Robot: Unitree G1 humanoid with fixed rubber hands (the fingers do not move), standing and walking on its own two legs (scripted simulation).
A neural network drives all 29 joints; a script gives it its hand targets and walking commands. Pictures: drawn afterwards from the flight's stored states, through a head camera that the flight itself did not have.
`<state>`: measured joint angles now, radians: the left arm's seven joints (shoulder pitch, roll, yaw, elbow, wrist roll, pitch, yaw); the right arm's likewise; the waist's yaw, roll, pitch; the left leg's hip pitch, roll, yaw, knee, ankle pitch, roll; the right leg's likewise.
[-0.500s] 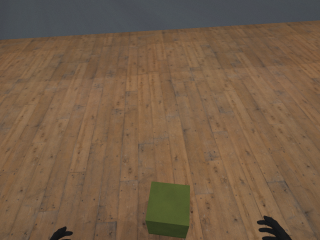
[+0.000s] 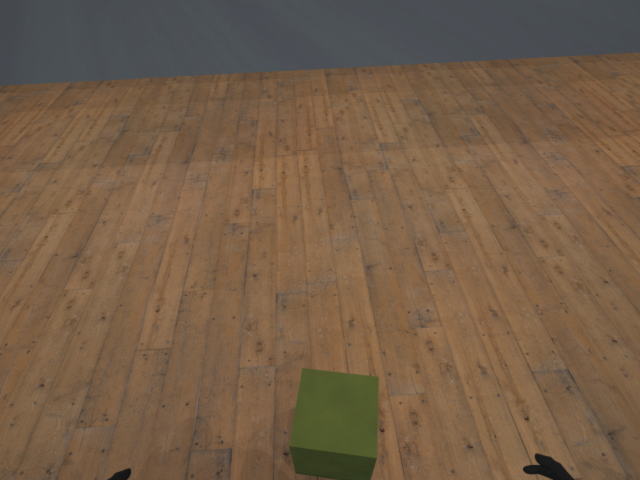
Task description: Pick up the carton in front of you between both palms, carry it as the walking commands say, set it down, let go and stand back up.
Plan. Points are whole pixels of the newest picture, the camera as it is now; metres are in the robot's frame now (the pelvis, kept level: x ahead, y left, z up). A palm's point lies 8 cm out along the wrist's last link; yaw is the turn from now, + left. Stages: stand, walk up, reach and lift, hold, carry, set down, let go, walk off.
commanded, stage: stand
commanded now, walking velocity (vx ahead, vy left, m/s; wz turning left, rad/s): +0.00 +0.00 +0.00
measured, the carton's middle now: (336, 426) +0.42 -0.02 -0.65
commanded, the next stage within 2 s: none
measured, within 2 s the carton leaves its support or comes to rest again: neither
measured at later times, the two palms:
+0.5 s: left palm out of the picture +0.08 +0.31 -0.09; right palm out of the picture +0.08 -0.30 -0.10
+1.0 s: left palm out of the picture +0.07 +0.31 -0.09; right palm out of the picture +0.07 -0.31 -0.10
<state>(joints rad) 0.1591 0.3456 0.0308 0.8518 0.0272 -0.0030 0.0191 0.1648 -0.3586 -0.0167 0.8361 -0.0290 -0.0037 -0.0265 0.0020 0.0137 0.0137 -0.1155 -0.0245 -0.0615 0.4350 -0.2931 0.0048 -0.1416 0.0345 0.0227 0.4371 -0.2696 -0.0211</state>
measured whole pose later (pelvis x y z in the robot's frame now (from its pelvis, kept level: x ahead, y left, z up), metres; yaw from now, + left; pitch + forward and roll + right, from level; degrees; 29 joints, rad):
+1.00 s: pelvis -0.02 +0.00 +0.01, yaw +0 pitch -2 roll +0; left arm 0.12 0.38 0.00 1.03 0.01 -0.01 0.01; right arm 0.13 -0.39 0.00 1.02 -0.02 -0.01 -0.01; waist 0.01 0.01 0.03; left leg -0.09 -0.03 -0.05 0.34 -0.21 0.01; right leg -0.12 0.03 0.04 0.35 -0.19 -0.01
